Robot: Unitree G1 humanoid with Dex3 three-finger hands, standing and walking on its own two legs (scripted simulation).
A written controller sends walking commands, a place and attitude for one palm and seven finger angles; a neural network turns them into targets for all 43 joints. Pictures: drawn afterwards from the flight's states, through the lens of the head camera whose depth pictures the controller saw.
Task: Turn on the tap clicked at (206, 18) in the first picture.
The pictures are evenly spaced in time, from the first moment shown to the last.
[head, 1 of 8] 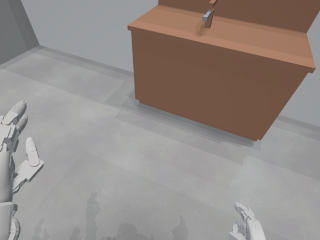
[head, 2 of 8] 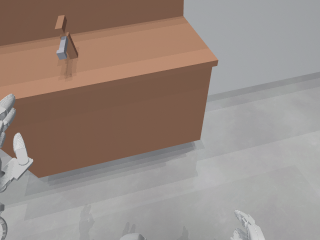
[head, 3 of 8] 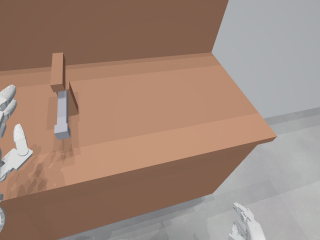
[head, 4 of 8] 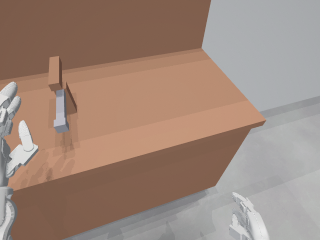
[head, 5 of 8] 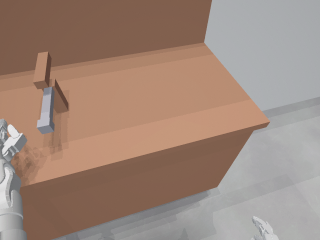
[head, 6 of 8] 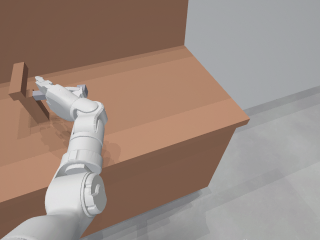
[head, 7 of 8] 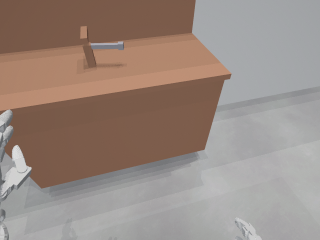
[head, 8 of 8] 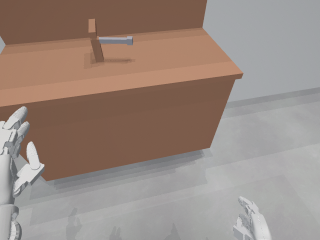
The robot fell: no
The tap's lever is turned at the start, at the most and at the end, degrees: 0 77 77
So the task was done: yes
